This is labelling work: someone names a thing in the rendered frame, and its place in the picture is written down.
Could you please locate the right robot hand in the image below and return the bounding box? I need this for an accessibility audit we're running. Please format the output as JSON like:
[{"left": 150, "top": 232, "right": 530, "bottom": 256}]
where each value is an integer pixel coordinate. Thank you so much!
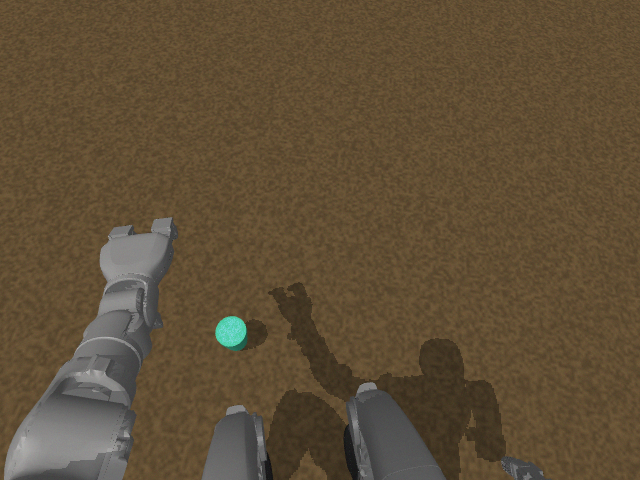
[{"left": 501, "top": 456, "right": 552, "bottom": 480}]

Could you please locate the left robot arm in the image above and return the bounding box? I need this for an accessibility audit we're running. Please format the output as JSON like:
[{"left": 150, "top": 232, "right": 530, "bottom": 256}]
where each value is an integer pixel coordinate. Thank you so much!
[{"left": 4, "top": 274, "right": 159, "bottom": 480}]

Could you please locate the right robot foot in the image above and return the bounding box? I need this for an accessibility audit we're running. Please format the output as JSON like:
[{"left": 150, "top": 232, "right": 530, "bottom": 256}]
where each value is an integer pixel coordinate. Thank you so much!
[{"left": 344, "top": 424, "right": 360, "bottom": 480}]

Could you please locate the left robot hand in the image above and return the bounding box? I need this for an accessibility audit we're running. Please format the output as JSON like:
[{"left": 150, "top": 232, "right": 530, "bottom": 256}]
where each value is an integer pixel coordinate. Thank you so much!
[{"left": 100, "top": 217, "right": 178, "bottom": 329}]

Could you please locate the cup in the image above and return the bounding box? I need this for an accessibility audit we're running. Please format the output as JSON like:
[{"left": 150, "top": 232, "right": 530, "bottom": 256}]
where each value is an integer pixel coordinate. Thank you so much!
[{"left": 215, "top": 316, "right": 247, "bottom": 351}]

